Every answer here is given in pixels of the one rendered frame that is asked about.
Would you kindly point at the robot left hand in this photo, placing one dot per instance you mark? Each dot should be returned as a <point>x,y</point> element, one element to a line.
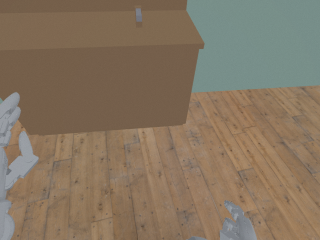
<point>22,165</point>

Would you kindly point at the tap lever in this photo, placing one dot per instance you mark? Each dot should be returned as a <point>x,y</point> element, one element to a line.
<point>138,15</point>

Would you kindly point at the counter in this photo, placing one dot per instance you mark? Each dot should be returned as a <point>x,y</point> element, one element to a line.
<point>89,66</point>

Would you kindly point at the left robot forearm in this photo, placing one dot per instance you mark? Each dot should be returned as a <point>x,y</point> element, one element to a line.
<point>7,224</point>

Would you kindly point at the robot right hand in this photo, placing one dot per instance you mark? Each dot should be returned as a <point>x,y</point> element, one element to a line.
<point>241,230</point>

